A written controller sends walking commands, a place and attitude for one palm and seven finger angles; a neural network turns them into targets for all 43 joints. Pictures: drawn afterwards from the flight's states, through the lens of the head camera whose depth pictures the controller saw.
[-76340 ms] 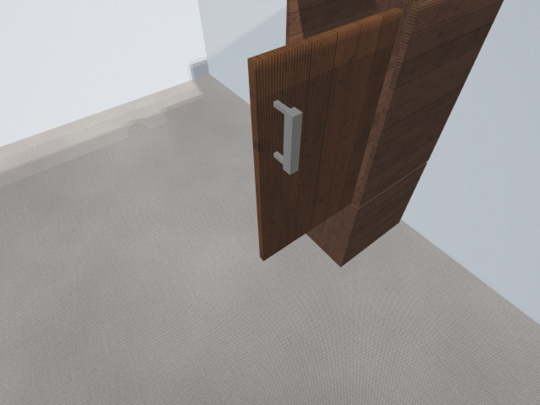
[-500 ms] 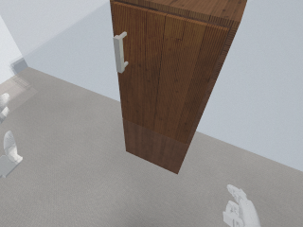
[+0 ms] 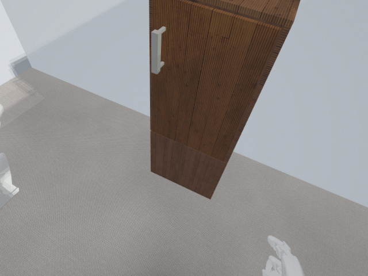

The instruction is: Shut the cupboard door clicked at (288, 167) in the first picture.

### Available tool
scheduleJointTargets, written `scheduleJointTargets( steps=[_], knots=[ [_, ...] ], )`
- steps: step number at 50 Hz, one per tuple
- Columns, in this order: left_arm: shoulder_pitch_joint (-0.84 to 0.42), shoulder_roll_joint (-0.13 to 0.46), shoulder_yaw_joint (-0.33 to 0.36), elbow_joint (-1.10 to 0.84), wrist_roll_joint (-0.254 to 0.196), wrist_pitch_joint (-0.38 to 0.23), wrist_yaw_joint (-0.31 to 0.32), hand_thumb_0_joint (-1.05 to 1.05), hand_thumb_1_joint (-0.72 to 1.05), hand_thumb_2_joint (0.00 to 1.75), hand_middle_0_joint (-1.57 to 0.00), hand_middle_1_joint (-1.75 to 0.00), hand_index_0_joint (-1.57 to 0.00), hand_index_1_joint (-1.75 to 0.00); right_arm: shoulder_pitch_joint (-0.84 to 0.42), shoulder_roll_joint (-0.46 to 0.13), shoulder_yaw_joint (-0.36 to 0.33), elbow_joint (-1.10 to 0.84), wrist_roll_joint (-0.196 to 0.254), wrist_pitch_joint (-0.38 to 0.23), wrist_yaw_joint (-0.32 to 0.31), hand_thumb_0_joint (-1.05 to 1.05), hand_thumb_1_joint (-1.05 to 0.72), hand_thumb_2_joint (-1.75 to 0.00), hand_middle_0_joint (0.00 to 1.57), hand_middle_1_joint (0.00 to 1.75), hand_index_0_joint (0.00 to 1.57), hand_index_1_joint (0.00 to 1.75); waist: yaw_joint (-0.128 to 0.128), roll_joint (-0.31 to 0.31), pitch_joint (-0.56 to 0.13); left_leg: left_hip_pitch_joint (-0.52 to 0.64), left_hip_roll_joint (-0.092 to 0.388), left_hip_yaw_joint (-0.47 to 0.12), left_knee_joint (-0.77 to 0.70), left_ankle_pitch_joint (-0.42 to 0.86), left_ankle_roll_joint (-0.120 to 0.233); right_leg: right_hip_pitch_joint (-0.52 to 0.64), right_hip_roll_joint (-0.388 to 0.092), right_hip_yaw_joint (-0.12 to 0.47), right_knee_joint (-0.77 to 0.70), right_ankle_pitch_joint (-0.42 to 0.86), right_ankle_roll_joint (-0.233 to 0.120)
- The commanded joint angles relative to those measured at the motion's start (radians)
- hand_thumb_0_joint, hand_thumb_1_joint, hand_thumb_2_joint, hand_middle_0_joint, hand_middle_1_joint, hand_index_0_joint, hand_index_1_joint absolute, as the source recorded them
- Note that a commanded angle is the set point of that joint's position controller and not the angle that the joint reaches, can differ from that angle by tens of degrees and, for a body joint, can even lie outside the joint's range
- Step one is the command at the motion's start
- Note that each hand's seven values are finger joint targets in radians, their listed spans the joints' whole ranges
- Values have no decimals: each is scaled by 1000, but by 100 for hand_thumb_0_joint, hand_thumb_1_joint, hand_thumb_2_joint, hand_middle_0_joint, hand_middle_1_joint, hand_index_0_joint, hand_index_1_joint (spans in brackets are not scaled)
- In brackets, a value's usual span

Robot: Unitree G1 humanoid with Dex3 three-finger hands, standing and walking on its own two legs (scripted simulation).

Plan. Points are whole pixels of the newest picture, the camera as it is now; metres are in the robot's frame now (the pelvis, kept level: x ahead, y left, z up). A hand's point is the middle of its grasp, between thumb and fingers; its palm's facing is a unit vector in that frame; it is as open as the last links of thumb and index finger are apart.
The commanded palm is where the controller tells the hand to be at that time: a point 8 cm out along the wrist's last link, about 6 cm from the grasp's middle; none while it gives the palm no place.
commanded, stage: stop stepping back and stand still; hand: left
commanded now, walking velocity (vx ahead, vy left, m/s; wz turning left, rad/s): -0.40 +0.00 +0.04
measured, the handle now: (159, 50) +0.74 +0.14 +0.10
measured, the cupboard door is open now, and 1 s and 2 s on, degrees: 0 0 0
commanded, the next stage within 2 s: let the arm hang, fingers relaxed in 1.04 s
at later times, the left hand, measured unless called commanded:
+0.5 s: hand out of the picture +0.11 +0.28 +0.16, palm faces +0.54 -0.79 -0.27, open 7.4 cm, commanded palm +0.04 +0.30 +0.18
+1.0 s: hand out of the picture +0.08 +0.29 +0.15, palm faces +0.44 -0.81 -0.37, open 7.4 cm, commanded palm +0.02 +0.32 +0.18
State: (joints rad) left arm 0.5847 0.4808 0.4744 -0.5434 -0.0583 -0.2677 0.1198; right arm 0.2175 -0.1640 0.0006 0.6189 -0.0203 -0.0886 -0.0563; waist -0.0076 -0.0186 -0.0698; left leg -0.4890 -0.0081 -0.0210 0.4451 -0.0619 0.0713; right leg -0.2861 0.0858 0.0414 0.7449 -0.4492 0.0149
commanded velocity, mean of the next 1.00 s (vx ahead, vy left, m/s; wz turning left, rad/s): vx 0.06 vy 0.02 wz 0.00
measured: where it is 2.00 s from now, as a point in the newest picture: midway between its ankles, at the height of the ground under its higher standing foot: outside the picture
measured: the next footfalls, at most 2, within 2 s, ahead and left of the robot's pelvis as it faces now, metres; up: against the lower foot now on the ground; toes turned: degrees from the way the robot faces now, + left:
right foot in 0.20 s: -0.12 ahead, -0.11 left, +0.00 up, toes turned -2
left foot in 0.40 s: -0.04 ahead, +0.13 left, +0.00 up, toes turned -2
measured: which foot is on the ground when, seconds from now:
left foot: down 0.00-0.24, up 0.26-0.38, down 0.40-1.00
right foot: up 0.00-0.18, down 0.20-1.00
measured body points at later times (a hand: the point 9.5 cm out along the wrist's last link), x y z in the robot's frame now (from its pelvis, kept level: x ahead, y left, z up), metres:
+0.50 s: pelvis -0.10 +0.00 -0.02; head -0.14 +0.02 +0.43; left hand +0.07 +0.32 +0.17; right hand +0.02 -0.27 -0.10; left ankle -0.03 +0.08 -0.74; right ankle -0.22 -0.12 -0.73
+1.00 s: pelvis -0.13 +0.03 +0.00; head -0.14 +0.05 +0.45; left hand +0.05 +0.33 +0.17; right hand +0.03 -0.21 -0.08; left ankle -0.08 +0.13 -0.74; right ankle -0.17 -0.10 -0.74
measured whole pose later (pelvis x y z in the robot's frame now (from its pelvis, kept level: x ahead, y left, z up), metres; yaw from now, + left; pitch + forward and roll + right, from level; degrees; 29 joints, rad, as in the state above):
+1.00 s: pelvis -0.13 +0.03 +0.00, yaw -1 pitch -1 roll -1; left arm 0.49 0.37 0.39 -0.42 -0.03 -0.17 0.15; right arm 0.24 -0.18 0.02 0.64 0.00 -0.11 -0.09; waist 0.00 -0.03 -0.04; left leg -0.31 -0.01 0.00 0.52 -0.20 0.02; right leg -0.17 -0.02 -0.01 0.51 -0.33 0.02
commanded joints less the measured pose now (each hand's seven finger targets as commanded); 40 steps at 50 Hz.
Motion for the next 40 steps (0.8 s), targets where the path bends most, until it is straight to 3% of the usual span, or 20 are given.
scheduleJointTargets(
  steps=[1,5,8,10,12,13,14,17,21,22,23,24,25,27,30,32,34,35,37,40],
  knots=[
    [-44,120,73,-245,-22,-55,9,0,90,90,-20,-30,-20,-30,-86,-179,-64,-102,1,-85,-12,0,-90,-90,20,30,20,30,17,199,-184,311,224,-250,-265,-96,9,-18,12,-30,-121,-89,0],
    [-43,158,95,-272,-28,-55,-1,0,90,90,-20,-30,-20,-30,-73,-171,-65,-85,-3,-82,0,0,-90,-90,20,30,20,30,17,238,-284,516,192,-177,-183,252,-27,-4,17,-55,-311,14,1],
    [52,241,198,-292,-35,-34,-1,0,90,90,-20,-30,-20,-30,-96,-175,-60,-130,4,-59,6,0,-90,-90,20,30,20,30,31,226,-298,418,116,-97,-153,-61,-53,139,-5,-86,-472,137,-12],
    [81,251,222,-274,-51,-14,2,0,90,90,-20,-30,-20,-30,-108,-162,-48,-163,17,-29,3,0,-90,-90,20,30,20,30,16,122,-208,333,44,1,-30,-249,-93,59,-117,-43,-523,59,-58],
    [77,194,184,-242,-58,8,17,0,90,90,-20,-30,-20,-30,-101,-148,-50,-155,36,-8,-3,0,-90,-90,20,30,20,30,16,-131,-113,318,-12,15,310,-164,-96,-131,-278,104,-542,149,-75],
    [74,238,236,-240,-59,26,30,0,90,90,-20,-30,-20,-30,-103,-161,-52,-154,34,-5,-4,0,-90,-90,20,30,20,30,21,-176,-115,239,-2,14,400,-160,-95,-120,-322,143,-516,208,-109],
    [53,191,172,-226,-49,46,34,0,90,90,-20,-30,-20,-30,-101,-150,-44,-147,34,2,-8,0,-90,-90,20,30,20,30,2,-104,-54,128,24,2,419,-159,-91,-66,-342,134,-478,256,-144],
    [-217,140,58,-69,-2,60,48,0,90,90,-20,-30,-20,-30,-108,-166,-34,-111,36,-9,-24,0,-90,-90,20,30,20,30,-13,-9,136,80,42,30,292,-197,-73,-63,-328,125,-452,301,-122],
    [-366,112,-23,-16,31,64,50,0,90,90,-20,-30,-20,-30,-73,-192,-47,-112,46,-24,-39,0,-90,-90,20,30,20,30,-22,-17,115,264,7,53,121,-8,-21,-12,-219,11,-228,667,-26],
    [-316,129,1,-62,30,51,51,0,90,90,-20,-30,-20,-30,-56,-192,-44,-119,42,-20,-35,0,-90,-90,20,30,20,30,-24,86,17,385,54,-46,81,144,18,-51,-157,-46,-81,663,20],
    [-296,144,14,-125,22,34,46,0,90,90,-20,-30,-20,-30,-67,-198,-45,-129,39,-22,-28,0,-90,-90,20,30,20,30,-20,221,-37,422,142,-234,10,191,69,-98,-87,-62,58,416,40],
    [-275,118,0,-179,10,17,40,0,90,90,-20,-30,-20,-30,-78,-170,-43,-142,36,-35,-14,0,-90,-90,20,30,20,30,-14,237,-63,391,221,-394,-108,50,100,-111,-57,-21,132,22,24],
    [-245,137,17,-192,14,18,38,0,90,90,-20,-30,-20,-30,-107,-168,-44,-138,26,-47,-9,0,-90,-90,20,30,20,30,3,168,-17,208,263,-434,-217,-270,99,-41,-69,18,153,-104,7],
    [-139,161,91,-217,12,14,47,0,90,90,-20,-30,-20,-30,-113,-161,-41,-150,23,-55,-8,0,-90,-90,20,30,20,30,20,182,44,-9,208,-301,-304,-572,42,108,-65,-49,9,-56,-23],
    [12,166,134,-202,12,8,42,0,90,90,-20,-30,-20,-30,-87,-157,-41,-177,21,-38,-13,0,-90,-90,20,30,20,30,18,257,10,-161,107,-99,-231,-615,-51,321,-49,-119,-226,17,-36],
    [32,173,154,-149,7,7,42,0,90,90,-20,-30,-20,-30,-69,-149,-43,-183,15,-20,-11,0,-90,-90,20,30,20,30,7,104,5,-97,33,-22,23,-475,-81,200,-166,42,-401,-53,-89],
    [-12,141,120,-125,-1,10,48,0,90,90,-20,-30,-20,-30,-47,-158,-60,-151,19,-7,-7,0,-90,-90,20,30,20,30,-2,-140,40,-9,4,-37,410,-322,-103,-55,-391,389,-585,-285,-217],
    [-48,133,111,-105,3,11,59,0,90,90,-20,-30,-20,-30,-41,-161,-56,-139,19,-5,-8,0,-90,-90,20,30,20,30,-7,-157,75,-52,27,-46,479,-308,-99,-50,-418,393,-582,-189,-236],
    [-157,109,62,-60,18,8,68,0,90,90,-20,-30,-20,-30,-49,-161,-42,-122,19,-20,-16,0,-90,-90,20,30,20,30,-14,-95,103,-15,75,-60,343,-324,-85,-16,-374,265,-484,33,-196],
    [-252,61,-24,-24,32,25,60,0,90,90,-20,-30,-20,-30,-52,-166,-39,-101,26,-43,-41,0,-90,-90,20,30,20,30,-6,42,50,263,36,-18,56,-136,-64,-47,-202,62,-349,170,-70]
  ],
)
